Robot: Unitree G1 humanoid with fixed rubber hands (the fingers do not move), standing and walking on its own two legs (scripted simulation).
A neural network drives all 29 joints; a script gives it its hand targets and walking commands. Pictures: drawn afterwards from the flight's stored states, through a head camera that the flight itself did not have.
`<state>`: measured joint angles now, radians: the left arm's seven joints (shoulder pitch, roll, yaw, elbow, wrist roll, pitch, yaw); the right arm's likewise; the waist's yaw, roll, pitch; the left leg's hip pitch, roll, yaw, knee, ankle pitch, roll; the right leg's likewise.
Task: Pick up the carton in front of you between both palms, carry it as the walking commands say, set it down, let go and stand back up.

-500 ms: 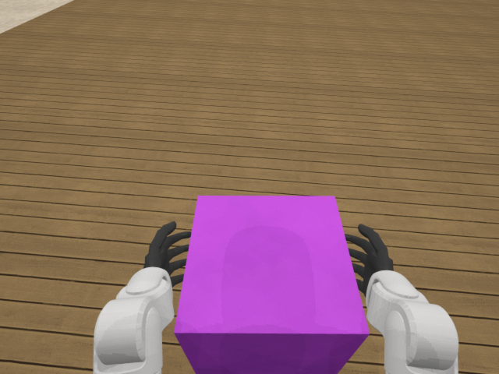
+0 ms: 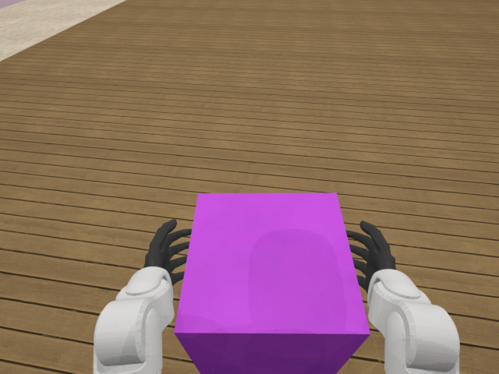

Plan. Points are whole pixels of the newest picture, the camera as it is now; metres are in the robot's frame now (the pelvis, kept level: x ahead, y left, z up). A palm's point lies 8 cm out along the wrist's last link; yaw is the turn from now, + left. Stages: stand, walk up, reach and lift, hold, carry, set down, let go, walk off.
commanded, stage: carry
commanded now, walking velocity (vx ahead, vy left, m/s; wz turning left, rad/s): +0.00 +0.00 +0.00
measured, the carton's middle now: (266, 291) +0.26 +0.00 +0.03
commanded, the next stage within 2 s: hold in 1.26 s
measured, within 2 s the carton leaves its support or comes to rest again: neither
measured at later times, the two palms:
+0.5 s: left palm (150, 284) +0.23 +0.16 +0.10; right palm (370, 287) +0.23 -0.14 +0.10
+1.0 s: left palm (157, 297) +0.23 +0.16 +0.05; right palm (358, 301) +0.23 -0.13 +0.05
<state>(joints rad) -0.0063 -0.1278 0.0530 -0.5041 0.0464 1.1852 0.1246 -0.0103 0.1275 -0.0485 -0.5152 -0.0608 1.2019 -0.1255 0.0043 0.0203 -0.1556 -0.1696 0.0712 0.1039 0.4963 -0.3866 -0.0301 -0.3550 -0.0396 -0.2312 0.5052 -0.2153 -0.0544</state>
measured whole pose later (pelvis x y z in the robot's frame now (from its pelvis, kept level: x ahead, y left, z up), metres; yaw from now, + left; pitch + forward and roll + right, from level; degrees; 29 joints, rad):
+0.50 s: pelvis -0.01 +0.01 +0.00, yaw +0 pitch +2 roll +0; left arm -0.01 -0.13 0.06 -0.46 0.05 1.22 0.13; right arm -0.02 0.13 -0.06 -0.47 -0.06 1.23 -0.13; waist 0.00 0.01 -0.15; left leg -0.16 0.05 0.12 0.53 -0.40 -0.01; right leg -0.35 -0.06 -0.22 0.54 -0.22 -0.03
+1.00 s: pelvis -0.04 +0.02 +0.00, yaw +0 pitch +2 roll +0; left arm -0.14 -0.13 0.12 0.00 0.20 0.90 0.04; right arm -0.14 0.13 -0.11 -0.01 -0.20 0.91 -0.04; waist 0.00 0.01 -0.11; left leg -0.21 0.04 0.13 0.53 -0.35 0.00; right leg -0.38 -0.08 -0.21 0.49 -0.15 -0.04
